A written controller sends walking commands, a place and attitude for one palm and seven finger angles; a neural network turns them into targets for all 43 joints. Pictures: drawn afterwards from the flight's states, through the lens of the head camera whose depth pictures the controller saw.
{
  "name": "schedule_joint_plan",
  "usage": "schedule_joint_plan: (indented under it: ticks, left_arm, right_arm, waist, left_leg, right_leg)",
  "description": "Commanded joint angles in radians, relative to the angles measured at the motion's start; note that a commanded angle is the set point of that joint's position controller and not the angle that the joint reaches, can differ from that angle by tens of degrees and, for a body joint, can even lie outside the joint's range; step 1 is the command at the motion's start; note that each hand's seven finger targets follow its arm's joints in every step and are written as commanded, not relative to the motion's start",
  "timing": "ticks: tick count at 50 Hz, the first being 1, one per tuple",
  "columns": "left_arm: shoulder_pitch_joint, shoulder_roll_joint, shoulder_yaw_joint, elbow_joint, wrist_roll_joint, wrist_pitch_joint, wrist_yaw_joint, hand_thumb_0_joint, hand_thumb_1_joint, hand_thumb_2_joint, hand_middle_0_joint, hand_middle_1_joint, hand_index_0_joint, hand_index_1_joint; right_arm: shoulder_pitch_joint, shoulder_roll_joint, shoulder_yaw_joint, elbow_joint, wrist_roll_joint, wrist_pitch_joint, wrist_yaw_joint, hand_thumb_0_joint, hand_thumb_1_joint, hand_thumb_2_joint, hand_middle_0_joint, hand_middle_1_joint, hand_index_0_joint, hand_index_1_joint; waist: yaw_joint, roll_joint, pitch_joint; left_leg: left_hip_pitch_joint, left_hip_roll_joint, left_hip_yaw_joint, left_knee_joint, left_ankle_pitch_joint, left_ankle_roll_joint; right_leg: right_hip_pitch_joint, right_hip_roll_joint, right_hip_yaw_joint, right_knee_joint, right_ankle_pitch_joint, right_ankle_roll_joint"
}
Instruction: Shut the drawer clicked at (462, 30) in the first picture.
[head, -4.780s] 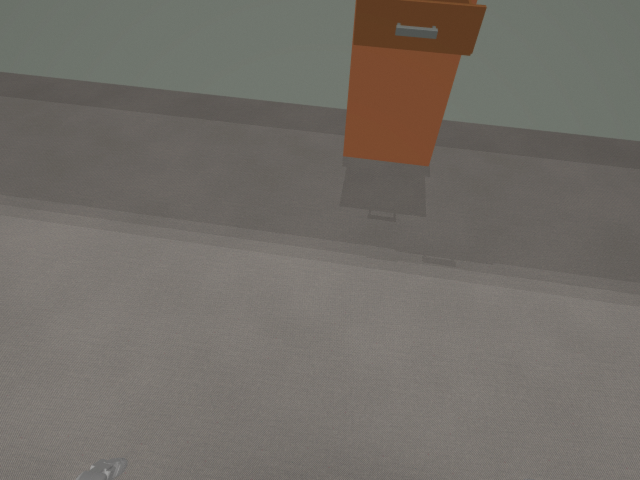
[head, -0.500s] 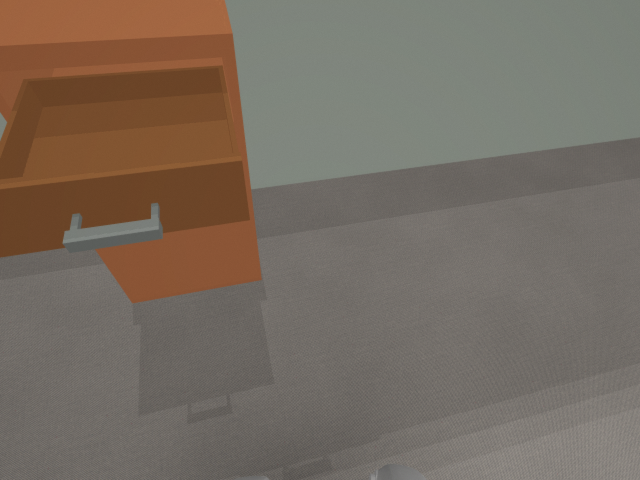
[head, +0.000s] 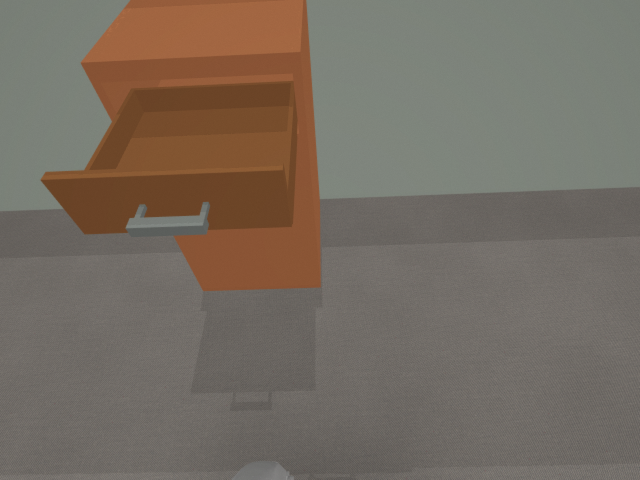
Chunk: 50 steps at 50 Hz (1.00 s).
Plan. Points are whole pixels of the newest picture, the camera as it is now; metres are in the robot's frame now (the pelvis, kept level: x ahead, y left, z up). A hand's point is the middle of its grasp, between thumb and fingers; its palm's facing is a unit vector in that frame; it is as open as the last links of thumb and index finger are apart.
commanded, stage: take the last steps up to it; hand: left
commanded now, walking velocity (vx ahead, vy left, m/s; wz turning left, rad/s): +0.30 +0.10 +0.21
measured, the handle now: (171, 217) +0.51 +0.29 -0.01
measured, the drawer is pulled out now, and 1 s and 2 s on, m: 0.30 0.30 0.30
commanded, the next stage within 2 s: come to a stop and stand still in 0.84 s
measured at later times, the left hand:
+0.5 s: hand out of the picture +0.07 +0.25 -0.17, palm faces +0.10 -0.98 -0.19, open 7.4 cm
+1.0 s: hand (188, 424) +0.22 +0.23 -0.17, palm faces +0.13 -0.97 -0.21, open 7.2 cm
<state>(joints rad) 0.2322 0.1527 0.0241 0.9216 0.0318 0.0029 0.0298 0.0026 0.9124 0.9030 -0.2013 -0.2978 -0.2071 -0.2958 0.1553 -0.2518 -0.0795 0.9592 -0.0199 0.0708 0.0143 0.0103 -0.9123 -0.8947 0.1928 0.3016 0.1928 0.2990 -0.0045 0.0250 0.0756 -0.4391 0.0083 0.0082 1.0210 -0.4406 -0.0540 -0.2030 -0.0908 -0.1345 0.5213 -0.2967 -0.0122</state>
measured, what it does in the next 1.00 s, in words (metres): walks ahead: left foot, then right foot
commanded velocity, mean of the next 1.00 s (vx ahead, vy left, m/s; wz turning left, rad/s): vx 0.20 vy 0.04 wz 0.05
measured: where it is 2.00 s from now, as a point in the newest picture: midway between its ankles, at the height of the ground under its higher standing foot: outside the picture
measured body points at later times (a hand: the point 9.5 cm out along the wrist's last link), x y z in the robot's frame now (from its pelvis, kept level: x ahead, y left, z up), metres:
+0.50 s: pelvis +0.06 +0.06 +0.00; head +0.07 +0.07 +0.45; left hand +0.07 +0.30 -0.15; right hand +0.04 -0.17 -0.15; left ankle -0.02 +0.13 -0.74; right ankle +0.13 -0.08 -0.68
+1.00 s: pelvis +0.20 +0.05 +0.00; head +0.20 +0.05 +0.45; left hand +0.21 +0.28 -0.15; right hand +0.26 -0.18 -0.15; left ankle +0.24 +0.19 -0.71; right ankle +0.22 -0.06 -0.74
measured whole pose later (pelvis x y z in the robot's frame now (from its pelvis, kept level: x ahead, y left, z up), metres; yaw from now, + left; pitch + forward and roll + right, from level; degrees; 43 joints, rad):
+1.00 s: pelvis +0.20 +0.05 +0.00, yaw +5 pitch -2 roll -1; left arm 0.25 0.17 0.04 1.06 0.03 -0.04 0.02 -0.01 0.94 0.90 -0.20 -0.30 -0.20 -0.30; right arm 0.24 -0.17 -0.06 1.05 -0.03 -0.01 0.00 0.01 -0.93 -0.89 0.19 0.30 0.19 0.30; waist 0.00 0.02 0.03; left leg -0.42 0.10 0.07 0.77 -0.29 -0.03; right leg -0.19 -0.04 -0.16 0.42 -0.20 -0.02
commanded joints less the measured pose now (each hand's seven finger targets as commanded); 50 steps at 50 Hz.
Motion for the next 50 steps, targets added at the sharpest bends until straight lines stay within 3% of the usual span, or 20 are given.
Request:
schedule_joint_plan:
  ticks: [1,5,8,9,10,11,12,14,17,23,29,32,33,34,35,36,38,41,46,50]
  left_arm:
    - [0.131,0.233,0.059,0.002,0.000,-0.021,0.004,0.000,0.900,0.900,-0.200,-0.300,-0.200,-0.300]
    - [0.136,0.258,0.068,0.035,0.002,-0.028,-0.006,0.000,0.900,0.900,-0.200,-0.300,-0.200,-0.300]
    - [0.080,0.248,0.066,0.048,-0.010,-0.022,-0.014,0.000,0.900,0.900,-0.200,-0.300,-0.200,-0.300]
    - [0.069,0.203,0.057,0.038,-0.017,-0.017,-0.019,0.000,0.900,0.900,-0.200,-0.300,-0.200,-0.300]
    - [0.042,0.138,0.043,0.004,-0.019,-0.015,-0.030,0.000,0.900,0.900,-0.200,-0.300,-0.200,-0.300]
    - [-0.030,0.147,0.034,-0.025,-0.001,-0.013,-0.024,0.000,0.900,0.900,-0.200,-0.300,-0.200,-0.300]
    - [-0.080,0.149,0.037,-0.020,0.002,-0.013,-0.025,0.000,0.900,0.900,-0.200,-0.300,-0.200,-0.300]
    - [-0.056,0.140,0.038,0.021,-0.003,-0.018,-0.042,0.000,0.900,0.900,-0.200,-0.300,-0.200,-0.300]
    - [0.031,0.122,0.030,0.072,-0.005,-0.014,-0.046,0.000,0.900,0.900,-0.200,-0.300,-0.200,-0.300]
    - [-0.062,0.100,0.024,0.052,-0.009,-0.013,-0.041,0.000,0.900,0.900,-0.200,-0.300,-0.200,-0.300]
    - [-0.153,0.072,0.024,0.017,-0.014,-0.024,-0.041,0.000,0.900,0.900,-0.200,-0.300,-0.200,-0.300]
    - [0.001,0.090,0.037,0.062,-0.010,-0.040,-0.036,0.000,0.900,0.900,-0.200,-0.300,-0.200,-0.300]
    - [0.131,0.132,0.046,0.100,-0.007,-0.053,-0.032,0.000,0.900,0.900,-0.200,-0.300,-0.200,-0.300]
    - [0.269,0.218,0.070,0.137,-0.002,-0.068,-0.020,0.000,0.900,0.900,-0.200,-0.300,-0.200,-0.300]
    - [0.342,0.285,0.078,0.156,-0.017,-0.065,-0.016,0.000,0.900,0.900,-0.200,-0.300,-0.200,-0.300]
    - [0.270,0.258,0.077,0.143,-0.025,-0.062,-0.010,0.000,0.900,0.900,-0.200,-0.300,-0.200,-0.300]
    - [0.110,0.169,0.057,0.100,-0.022,-0.058,-0.002,0.000,0.900,0.900,-0.200,-0.300,-0.200,-0.300]
    - [0.038,0.108,0.034,0.093,-0.011,-0.068,0.000,0.000,0.900,0.900,-0.200,-0.300,-0.200,-0.300]
    - [0.045,0.139,0.042,0.092,-0.007,-0.063,-0.008,0.000,0.900,0.900,-0.200,-0.300,-0.200,-0.300]
    - [0.034,0.142,0.035,0.111,-0.011,-0.045,-0.004,0.000,0.900,0.900,-0.200,-0.300,-0.200,-0.300]
  right_arm:
    - [-0.079,-0.021,0.015,-0.078,0.008,-0.028,0.000,0.000,-0.900,-0.900,0.200,0.300,0.200,0.300]
    - [-0.078,-0.025,0.024,-0.078,0.006,-0.049,0.006,0.000,-0.900,-0.900,0.200,0.300,0.200,0.300]
    - [0.045,-0.030,0.027,-0.033,0.003,-0.072,0.002,0.000,-0.900,-0.900,0.200,0.300,0.200,0.300]
    - [0.119,-0.094,0.014,-0.008,0.000,-0.083,-0.006,0.000,-0.900,-0.900,0.200,0.300,0.200,0.300]
    - [0.206,-0.195,-0.010,0.008,-0.011,-0.082,-0.012,0.000,-0.900,-0.900,0.200,0.300,0.200,0.300]
    - [0.255,-0.209,-0.010,0.022,-0.007,-0.073,-0.014,0.000,-0.900,-0.900,0.200,0.300,0.200,0.300]
    - [0.242,-0.170,-0.001,0.031,-0.008,-0.079,-0.025,0.000,-0.900,-0.900,0.200,0.300,0.200,0.300]
    - [0.174,-0.094,0.025,0.019,-0.002,-0.094,-0.033,0.000,-0.900,-0.900,0.200,0.300,0.200,0.300]
    - [0.167,-0.065,0.034,0.031,0.007,-0.118,-0.037,0.000,-0.900,-0.900,0.200,0.300,0.200,0.300]
    - [0.281,-0.040,0.031,0.106,0.009,-0.135,-0.042,0.000,-0.900,-0.900,0.200,0.300,0.200,0.300]
    - [0.329,-0.036,0.030,0.160,-0.004,-0.133,-0.046,0.000,-0.900,-0.900,0.200,0.300,0.200,0.300]
    - [0.319,-0.038,0.032,0.177,0.000,-0.131,-0.047,0.000,-0.900,-0.900,0.200,0.300,0.200,0.300]
    - [0.318,-0.032,0.032,0.178,0.009,-0.136,-0.043,0.000,-0.900,-0.900,0.200,0.300,0.200,0.300]
    - [0.341,0.008,0.031,0.160,0.018,-0.142,-0.035,0.000,-0.900,-0.900,0.200,0.300,0.200,0.300]
    - [0.353,0.023,0.033,0.131,0.020,-0.141,-0.036,0.000,-0.900,-0.900,0.200,0.300,0.200,0.300]
    - [0.316,0.016,0.027,0.128,0.020,-0.125,-0.039,0.000,-0.900,-0.900,0.200,0.300,0.200,0.300]
    - [0.225,0.042,0.024,0.111,0.006,-0.112,-0.029,0.000,-0.900,-0.900,0.200,0.300,0.200,0.300]
    - [0.294,0.090,0.031,0.134,-0.002,-0.083,-0.020,0.000,-0.900,-0.900,0.200,0.300,0.200,0.300]
    - [0.230,0.098,0.032,0.095,-0.001,-0.077,-0.005,0.000,-0.900,-0.900,0.200,0.300,0.200,0.300]
    - [0.169,0.078,0.045,0.085,0.005,-0.087,-0.018,0.000,-0.900,-0.900,0.200,0.300,0.200,0.300]
  waist:
    - [0.068,-0.224,-0.092]
    - [0.071,-0.221,-0.088]
    - [0.004,-0.169,-0.079]
    - [-0.031,0.000,-0.106]
    - [-0.071,0.288,-0.097]
    - [-0.094,0.281,-0.047]
    - [-0.096,0.228,0.018]
    - [-0.042,0.124,0.091]
    - [0.005,0.091,0.037]
    - [-0.013,0.060,0.055]
    - [-0.030,0.089,0.091]
    - [0.046,0.040,0.020]
    - [0.100,-0.003,-0.060]
    - [0.137,-0.173,-0.181]
    - [0.123,-0.259,-0.239]
    - [0.109,-0.212,-0.210]
    - [0.064,-0.077,-0.034]
    - [-0.015,-0.115,-0.019]
    - [-0.005,-0.148,-0.020]
    - [-0.001,-0.159,-0.033]
  left_leg:
    - [-0.021,0.002,0.045,-0.158,-0.022,-0.003]
    - [0.057,0.010,0.065,-0.318,-0.028,0.023]
    - [0.328,0.002,0.108,-0.606,0.122,0.045]
    - [0.498,0.101,-0.023,-0.687,0.110,0.086]
    - [0.586,0.333,-0.329,-0.764,0.074,0.190]
    - [0.516,0.396,-0.416,-0.823,-0.007,0.253]
    - [0.444,0.376,-0.404,-0.854,-0.046,0.265]
    - [0.360,0.291,-0.277,-0.866,0.049,0.239]
    - [0.370,0.229,-0.140,-0.857,0.302,0.227]
    - [0.446,0.242,-0.096,-0.844,0.511,0.252]
    - [0.410,0.255,-0.071,-0.782,0.593,0.234]
    - [0.347,0.208,-0.025,-0.593,0.723,0.190]
    - [0.278,0.161,0.004,-0.422,0.685,0.154]
    - [0.073,0.064,0.080,-0.155,0.396,0.103]
    - [-0.067,-0.027,0.082,0.128,-0.140,0.075]
    - [-0.067,0.022,-0.011,0.241,-0.134,0.082]
    - [-0.102,0.100,-0.036,0.243,0.008,0.077]
    - [0.011,0.114,0.011,0.067,0.086,0.043]
    - [0.059,0.096,0.072,-0.197,0.149,0.018]
    - [0.189,0.068,0.066,-0.428,0.219,0.005]
  right_leg:
    - [0.169,-0.230,0.181,-0.158,0.547,-0.122]
    - [0.147,-0.264,0.221,-0.199,0.269,-0.129]
    - [-0.035,-0.203,0.141,-0.131,0.034,-0.061]
    - [-0.184,-0.128,0.067,0.018,-0.059,-0.009]
    - [-0.398,0.001,-0.055,0.265,-0.242,0.048]
    - [-0.465,0.010,0.015,0.414,-0.335,0.035]
    - [-0.498,-0.006,0.064,0.510,-0.290,0.029]
    - [-0.477,-0.036,0.093,0.572,-0.117,0.026]
    - [-0.411,-0.038,0.081,0.562,-0.006,0.046]
    - [-0.444,-0.040,0.065,0.405,0.040,0.061]
    - [-0.318,-0.003,0.035,0.194,0.030,0.020]
    - [-0.039,0.062,-0.010,0.043,0.104,-0.008]
    - [0.154,0.032,0.041,-0.017,0.165,-0.025]
    - [0.393,-0.196,0.312,-0.057,0.268,-0.109]
    - [0.443,-0.402,0.591,-0.184,0.430,-0.224]
    - [0.328,-0.402,0.593,-0.234,0.295,-0.245]
    - [0.065,-0.327,0.430,-0.284,0.105,-0.199]
    - [-0.098,-0.228,0.208,-0.320,0.186,-0.137]
    - [-0.110,-0.187,0.154,-0.344,0.092,-0.134]
    - [-0.088,-0.151,0.118,-0.253,0.209,-0.103]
